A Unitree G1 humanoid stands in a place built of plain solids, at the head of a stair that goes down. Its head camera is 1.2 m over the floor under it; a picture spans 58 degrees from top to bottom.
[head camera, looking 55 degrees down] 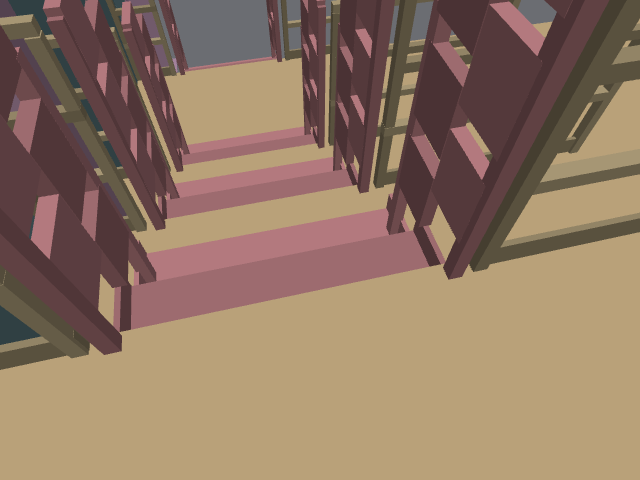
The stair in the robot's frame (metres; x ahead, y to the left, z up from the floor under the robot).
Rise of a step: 0.18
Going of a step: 0.26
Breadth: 1.12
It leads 13 degrees to the left of straight ahead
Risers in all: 3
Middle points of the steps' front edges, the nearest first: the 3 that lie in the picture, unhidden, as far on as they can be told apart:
0.63 0.10 0.00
0.89 0.16 -0.18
1.14 0.22 -0.35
